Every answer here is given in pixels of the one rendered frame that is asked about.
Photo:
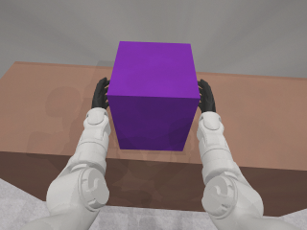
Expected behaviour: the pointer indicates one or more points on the robot left hand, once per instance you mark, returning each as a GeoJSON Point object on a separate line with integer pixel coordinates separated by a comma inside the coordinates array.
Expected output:
{"type": "Point", "coordinates": [100, 97]}

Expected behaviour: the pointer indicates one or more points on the right robot forearm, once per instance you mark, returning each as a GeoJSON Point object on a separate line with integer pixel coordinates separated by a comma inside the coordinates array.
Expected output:
{"type": "Point", "coordinates": [215, 154]}

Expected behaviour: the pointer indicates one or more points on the left robot forearm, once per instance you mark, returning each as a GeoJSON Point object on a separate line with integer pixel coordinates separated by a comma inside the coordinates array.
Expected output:
{"type": "Point", "coordinates": [92, 148]}

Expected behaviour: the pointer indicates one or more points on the pedestal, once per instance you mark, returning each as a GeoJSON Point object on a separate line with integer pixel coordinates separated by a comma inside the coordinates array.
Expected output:
{"type": "Point", "coordinates": [43, 107]}

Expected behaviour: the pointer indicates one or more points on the carton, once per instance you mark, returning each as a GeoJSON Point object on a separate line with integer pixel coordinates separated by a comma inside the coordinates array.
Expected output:
{"type": "Point", "coordinates": [153, 95]}

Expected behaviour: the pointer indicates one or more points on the robot right hand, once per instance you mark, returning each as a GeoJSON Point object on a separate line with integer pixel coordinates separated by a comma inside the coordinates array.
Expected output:
{"type": "Point", "coordinates": [207, 103]}

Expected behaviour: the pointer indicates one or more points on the robot left upper arm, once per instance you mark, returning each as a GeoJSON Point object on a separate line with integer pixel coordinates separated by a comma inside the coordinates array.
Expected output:
{"type": "Point", "coordinates": [74, 201]}

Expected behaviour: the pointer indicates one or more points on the robot right upper arm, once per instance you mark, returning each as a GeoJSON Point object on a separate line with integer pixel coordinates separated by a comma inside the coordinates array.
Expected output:
{"type": "Point", "coordinates": [233, 205]}

